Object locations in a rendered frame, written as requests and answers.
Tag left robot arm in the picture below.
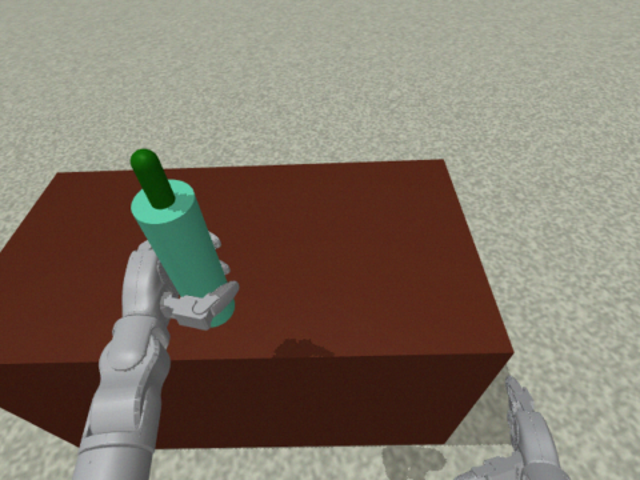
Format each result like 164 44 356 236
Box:
72 314 171 480

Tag right robot hand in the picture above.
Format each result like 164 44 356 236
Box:
454 376 561 480

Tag bottle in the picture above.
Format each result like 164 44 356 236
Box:
130 149 235 328

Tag left robot hand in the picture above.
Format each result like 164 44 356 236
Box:
122 232 239 331

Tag right robot arm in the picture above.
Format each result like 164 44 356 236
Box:
520 462 571 480

